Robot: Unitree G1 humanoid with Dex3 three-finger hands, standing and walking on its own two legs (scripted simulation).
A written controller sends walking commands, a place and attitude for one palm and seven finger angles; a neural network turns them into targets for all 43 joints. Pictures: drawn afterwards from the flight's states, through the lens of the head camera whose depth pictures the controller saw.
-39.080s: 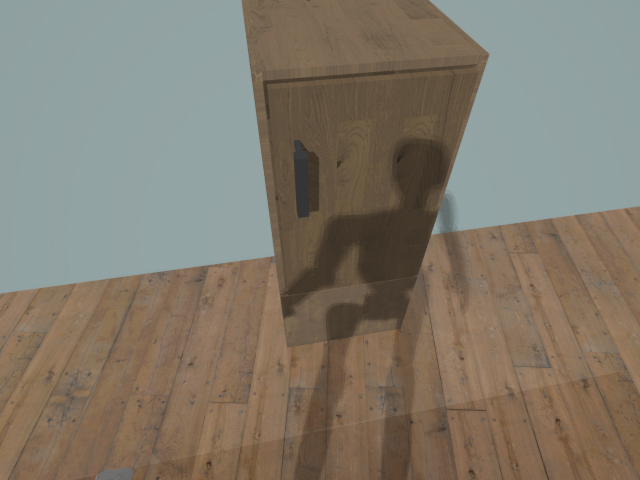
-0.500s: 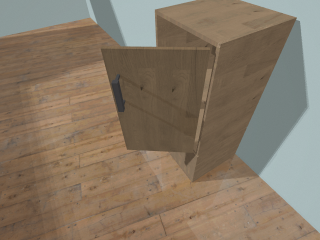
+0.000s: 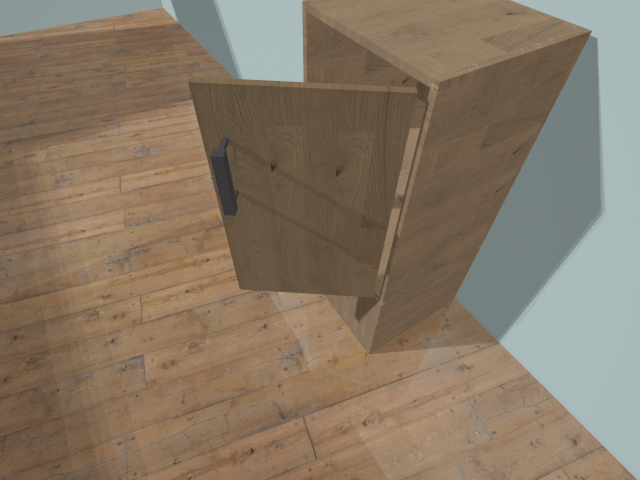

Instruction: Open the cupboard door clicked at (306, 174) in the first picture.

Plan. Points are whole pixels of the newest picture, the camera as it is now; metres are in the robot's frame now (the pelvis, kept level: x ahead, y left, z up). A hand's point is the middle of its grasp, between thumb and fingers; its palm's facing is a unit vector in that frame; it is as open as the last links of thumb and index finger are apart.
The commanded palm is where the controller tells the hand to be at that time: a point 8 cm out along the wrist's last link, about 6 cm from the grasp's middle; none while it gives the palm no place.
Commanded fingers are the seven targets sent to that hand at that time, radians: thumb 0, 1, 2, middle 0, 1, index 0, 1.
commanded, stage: look again from close up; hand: left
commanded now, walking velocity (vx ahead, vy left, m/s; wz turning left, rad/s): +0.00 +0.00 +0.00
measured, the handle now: (227, 177) +0.62 +0.21 +0.00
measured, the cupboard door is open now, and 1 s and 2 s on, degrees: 54 54 54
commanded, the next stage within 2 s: shuffle to correct the standing spot in 0.36 s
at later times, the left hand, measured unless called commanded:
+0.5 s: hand out of the picture +0.02 +0.17 -0.18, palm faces +0.01 -0.98 -0.20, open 7.4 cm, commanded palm none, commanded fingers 0.00 0.90 0.90 -0.20 -0.30 -0.20 -0.30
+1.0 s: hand out of the picture +0.08 +0.19 -0.18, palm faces +0.02 -0.97 -0.23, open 7.4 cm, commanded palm none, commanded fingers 0.00 0.90 0.90 -0.20 -0.30 -0.20 -0.30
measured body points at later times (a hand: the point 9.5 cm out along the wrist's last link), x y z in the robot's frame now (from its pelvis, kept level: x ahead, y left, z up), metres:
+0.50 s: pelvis +0.02 +0.00 +0.00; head +0.03 +0.00 +0.45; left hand +0.02 +0.23 -0.16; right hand +0.05 -0.23 -0.16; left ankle +0.01 +0.11 -0.74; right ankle -0.03 -0.12 -0.74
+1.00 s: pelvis +0.06 +0.00 +0.00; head +0.09 +0.00 +0.44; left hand +0.08 +0.24 -0.16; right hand +0.06 -0.21 -0.17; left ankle +0.01 +0.11 -0.74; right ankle +0.03 -0.11 -0.74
